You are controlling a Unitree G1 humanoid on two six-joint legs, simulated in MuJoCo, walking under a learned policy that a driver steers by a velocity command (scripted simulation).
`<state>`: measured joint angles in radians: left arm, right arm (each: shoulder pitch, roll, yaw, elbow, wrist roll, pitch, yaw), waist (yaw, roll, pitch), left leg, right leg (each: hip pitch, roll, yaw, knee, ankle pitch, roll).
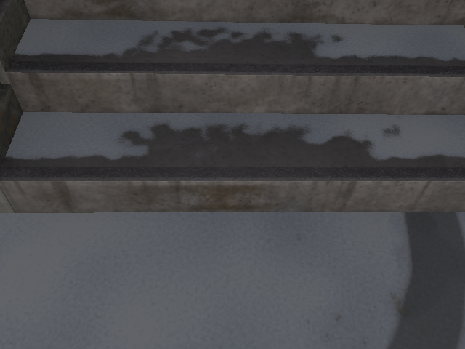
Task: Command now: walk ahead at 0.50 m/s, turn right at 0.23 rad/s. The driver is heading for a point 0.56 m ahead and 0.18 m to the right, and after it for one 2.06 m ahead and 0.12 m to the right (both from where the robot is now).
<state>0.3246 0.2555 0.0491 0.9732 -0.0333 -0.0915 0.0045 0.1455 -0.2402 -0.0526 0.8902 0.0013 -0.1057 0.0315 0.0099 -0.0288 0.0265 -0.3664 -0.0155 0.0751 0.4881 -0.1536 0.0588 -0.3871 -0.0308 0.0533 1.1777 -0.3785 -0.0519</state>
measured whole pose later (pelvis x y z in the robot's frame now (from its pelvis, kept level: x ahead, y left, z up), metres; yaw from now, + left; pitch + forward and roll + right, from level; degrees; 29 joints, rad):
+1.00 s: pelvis +0.48 -0.10 -0.01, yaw -19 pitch -1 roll -1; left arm 0.22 0.24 0.04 0.93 0.01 -0.05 0.03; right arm 0.20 -0.23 -0.03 0.89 -0.02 -0.06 0.00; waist 0.00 -0.01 0.07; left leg -0.37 -0.04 0.04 0.52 -0.14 0.08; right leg -0.16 0.10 0.00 0.79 -0.47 -0.06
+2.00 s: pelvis +0.64 -0.09 +0.01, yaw +9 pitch +1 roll +0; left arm 0.31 0.25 0.02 0.94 0.03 -0.06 -0.01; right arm 0.15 -0.23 -0.02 0.87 -0.03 -0.05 0.02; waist 0.04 -0.03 0.01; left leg -0.20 -0.06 0.01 0.36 -0.19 0.06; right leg -0.39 -0.07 -0.04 1.03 -0.37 -0.03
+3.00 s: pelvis +0.92 +0.01 +0.13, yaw +7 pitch +1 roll +0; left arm 0.20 0.17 0.03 0.76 0.03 0.01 0.06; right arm 0.24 -0.16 -0.01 0.93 -0.03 -0.02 -0.03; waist 0.03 -0.03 0.00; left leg -0.53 0.01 0.19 0.82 -0.33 0.12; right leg -0.79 0.05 0.15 1.71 -0.10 -0.06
